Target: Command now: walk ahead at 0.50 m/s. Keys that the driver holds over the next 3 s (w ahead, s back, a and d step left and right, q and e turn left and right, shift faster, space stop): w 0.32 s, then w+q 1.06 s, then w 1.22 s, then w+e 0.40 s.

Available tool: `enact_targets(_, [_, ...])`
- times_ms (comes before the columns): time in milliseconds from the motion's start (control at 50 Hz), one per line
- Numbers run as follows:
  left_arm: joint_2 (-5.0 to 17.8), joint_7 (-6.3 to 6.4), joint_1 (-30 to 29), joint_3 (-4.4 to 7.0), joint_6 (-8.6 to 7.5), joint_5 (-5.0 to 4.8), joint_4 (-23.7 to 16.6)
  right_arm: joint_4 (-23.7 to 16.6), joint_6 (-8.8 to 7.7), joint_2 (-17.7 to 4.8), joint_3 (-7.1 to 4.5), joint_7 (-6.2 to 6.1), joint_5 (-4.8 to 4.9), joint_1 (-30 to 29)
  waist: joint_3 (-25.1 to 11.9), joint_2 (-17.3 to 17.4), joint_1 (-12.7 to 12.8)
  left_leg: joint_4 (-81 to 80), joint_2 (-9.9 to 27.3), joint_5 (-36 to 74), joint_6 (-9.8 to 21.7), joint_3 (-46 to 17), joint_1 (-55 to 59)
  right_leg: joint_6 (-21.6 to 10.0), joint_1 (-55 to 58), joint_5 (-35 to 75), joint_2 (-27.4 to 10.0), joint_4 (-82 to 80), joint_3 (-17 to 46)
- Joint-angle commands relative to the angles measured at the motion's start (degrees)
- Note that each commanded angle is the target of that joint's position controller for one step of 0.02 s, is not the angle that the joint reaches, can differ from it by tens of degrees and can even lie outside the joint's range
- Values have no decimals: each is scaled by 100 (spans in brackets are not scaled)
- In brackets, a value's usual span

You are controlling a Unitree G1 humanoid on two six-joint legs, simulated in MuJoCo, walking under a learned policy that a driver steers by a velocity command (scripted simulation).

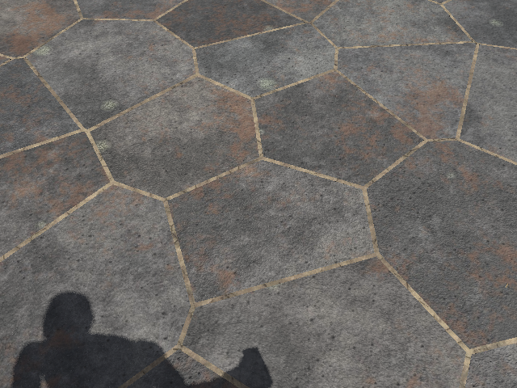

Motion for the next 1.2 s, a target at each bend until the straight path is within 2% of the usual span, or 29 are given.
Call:
enact_targets(20, [743, 19, 129, 168, -75, 37, -449, 329, 52, -1347, -432, -50, 181, 1890, -1265, 804, -673, -1716, 2193, -1077, 1169, -3835, 3666, -214, -3412, -104, 2, 3710, 651])
enact_targets(40, [662, -21, -234, 144, -101, 47, -519, 254, 34, -935, -327, -35, 197, 1412, -618, 373, -551, -1863, 1979, -962, 1063, -3071, 2860, -227, -3444, 355, -246, 3495, 591])
enact_targets(60, [531, -45, -363, 122, -96, 36, -526, 272, 5, -677, -252, -29, 170, 1179, -284, 258, -381, -2100, 1675, -686, 847, -2499, 2292, -225, -3260, 645, -477, 3067, 524])
enact_targets(100, [403, -103, -245, 96, 49, 167, -442, 410, -74, -489, -184, -52, 176, 1130, -153, 467, -152, -2328, 1315, -18, 643, -1807, 1708, -103, -2771, 860, -635, 2646, 442])
enact_targets(180, [310, -185, -764, 74, 167, 170, -578, 688, -202, -671, -234, -43, 224, 1564, -6, 357, -142, -2674, 1197, 495, 765, -1313, 1717, 105, -3186, 1410, -780, 2126, 230])
enact_targets(240, [291, -199, -1517, 49, 170, 151, -804, 848, -190, -612, -212, -41, 233, 1835, 199, 335, -298, -2801, 1053, 650, 729, -1044, 1944, 245, -3607, 1986, -858, 1261, 93])
enact_targets(300, [181, -210, -2104, -14, 142, 114, -965, 978, -194, -637, -208, -47, 228, 2072, 240, 369, -456, -2746, 976, 1027, 646, -805, 2115, 265, -3443, 2450, -741, 344, -75])
enact_targets(380, [242, -181, -2672, -17, 105, 110, -1165, 1171, -158, -664, -201, -98, 193, 2433, 301, 390, -618, -2403, 1129, 1661, 652, -953, 2639, 198, -3338, 2432, -567, -314, -122])
enact_targets(440, [370, -145, -2526, 28, 19, 98, -1199, 1182, -117, -819, -246, -154, 147, 2273, 219, 451, -439, -1903, 1263, 2360, 577, -1150, 2892, 55, -2880, 1865, -412, -673, -65])
enact_targets(480, [537, -65, -1412, 131, -87, 127, -860, 1156, -98, -879, -265, -149, 165, 2030, -305, 320, 90, -677, 1008, 3165, 397, -1015, 2653, -116, -1348, 1735, -138, -1253, -175])
enact_targets(500, [848, 15, -434, 244, -167, 240, -594, 1082, -112, -735, -224, -132, 207, 2000, -959, 6, 436, 593, 671, 2392, 279, -814, 1885, -315, 117, 1683, -610, -1335, 289])
enact_targets(520, [1532, 81, 239, 419, -176, 380, -593, 839, -116, -106, -83, -102, 424, 2440, -1934, -1117, 415, 2673, -107, -230, -12, -319, 20, -835, 1988, 897, -2386, -1577, 2534])
enact_targets(540, [1445, 49, 37, 423, -74, 240, -619, 876, -64, -445, -186, -151, 337, 2475, -2084, -1189, 319, 3568, -366, -2341, 47, -642, -751, -1052, 1803, 648, -2823, -2264, 3850])
enact_targets(560, [997, 34, -518, 310, -38, 161, -703, 884, -5, -659, -275, -157, 251, 2134, -1187, -542, 84, 3813, 38, -1926, 112, -896, -966, -899, 1007, 237, -2554, -2353, 3055])
enact_targets(580, [625, 19, -950, 220, -59, 124, -766, 850, -1, -540, -262, -105, 238, 1883, -592, -307, -42, 3641, 260, -1457, 95, -875, -917, -768, 244, 459, -2295, -2574, 2315])
enact_targets(640, [314, 58, -1097, 138, -174, 81, -649, 859, 198, -282, -267, 22, 94, 1844, -138, -541, -356, 3277, 517, -964, -41, -772, -472, -416, -718, 1486, -1774, -2931, 937])
enact_targets(720, [417, 59, -751, 190, -328, 34, -474, 606, 338, -194, -268, 127, 87, 1258, -15, -376, -403, 3082, 623, -273, -168, -664, -1039, -489, -597, 2285, -1722, -3122, 153])
enact_targets(840, [466, 79, -410, 198, -317, 63, -294, 132, 319, -92, -158, 256, 86, 21, 264, -349, -206, 1281, 535, 750, -209, -230, -1093, -468, -362, 2967, -1577, -3107, -762])
enact_targets(920, [627, 132, -49, 245, -236, 76, -140, -128, 314, -173, -138, 305, 45, -507, 355, -330, -70, 563, 399, 388, 41, 124, -958, -428, 330, 3661, -1789, -2849, -1065])
enact_targets(980, [814, 174, -56, 295, -113, 98, -106, -127, 318, -297, -200, 260, 22, -284, 114, -486, -245, 332, -35, -453, 354, 423, -358, -334, 772, 5843, -1833, -1915, -1346])
enact_targets(1020, [981, 161, -106, 343, 14, 93, -134, 147, 259, -490, -326, 180, 22, 730, -504, -471, -663, 6, -482, -844, 639, 488, 803, -287, 690, 6537, -1801, -210, -1439])
enact_targets(1040, [971, 136, -203, 333, 46, 83, -232, 446, 205, -764, -463, 95, -38, 1685, -1025, -126, -1107, -467, -390, -749, 870, 64, 2183, -93, -150, 5499, -1677, 1293, -1515])
enact_targets(1060, [368, 68, -79, 202, 20, 5, -590, 451, 201, -1459, -649, 7, -76, 1969, -1574, 995, -965, -697, 1283, -1336, 1473, -2423, 3918, 226, -2381, 1662, -1045, 3301, -1475])
enact_targets(1080, [575, -7, -503, 259, -57, 30, -942, 312, 265, -1765, -696, -9, 104, 1934, -1913, 1067, -897, -1661, 2048, -941, 1996, -4944, 4414, 423, -3750, -707, -69, 4432, -299])
enact_targets(1100, [673, -31, -1165, 268, -108, 48, -1067, 398, 313, -1607, -657, -52, 158, 1803, -1139, 334, -928, -1756, 1854, -550, 1767, -3954, 4014, 351, -4336, -100, -473, 4363, 245])
enact_targets(1120, [568, -36, -1136, 217, -181, -2, -1058, 410, 293, -1300, -582, -87, 207, 1514, -554, 158, -700, -1784, 1674, 58, 1555, -3214, 3214, 309, -4183, 463, -701, 3861, 238])
enact_targets(1140, [545, -18, -999, 226, -181, 36, -939, 368, 252, -1050, -519, -105, 211, 1204, -276, -71, -424, -1837, 1316, 677, 1281, -2674, 2599, 307, -3792, 677, -871, 3332, 268])
enact_targets(1160, [552, -11, -879, 231, -91, 157, -915, 344, 207, -886, -464, -129, 265, 1014, -215, -31, -225, -1884, 1041, 1150, 1154, -2293, 2184, 373, -3421, 736, -937, 3037, 296])
enact_targets(1200, [484, -53, -749, 224, 107, 248, -905, 315, 85, -809, -415, -113, 294, 1032, -385, 79, -94, -1919, 807, 1676, 1134, -2011, 1908, 504, -3059, 779, -930, 2756, 270])
Next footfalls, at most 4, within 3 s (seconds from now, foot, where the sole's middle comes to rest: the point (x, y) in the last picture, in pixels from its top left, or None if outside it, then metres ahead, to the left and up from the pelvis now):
0.50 right None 0.43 -0.11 -0.76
1.04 left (222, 313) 0.65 0.14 -0.76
1.58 right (223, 205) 1.01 0.17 -0.76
2.12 left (127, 178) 1.11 0.50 -0.76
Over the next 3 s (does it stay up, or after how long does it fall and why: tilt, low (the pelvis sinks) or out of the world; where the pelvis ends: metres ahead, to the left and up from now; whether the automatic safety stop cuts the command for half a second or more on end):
stays up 1.42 0.61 0.03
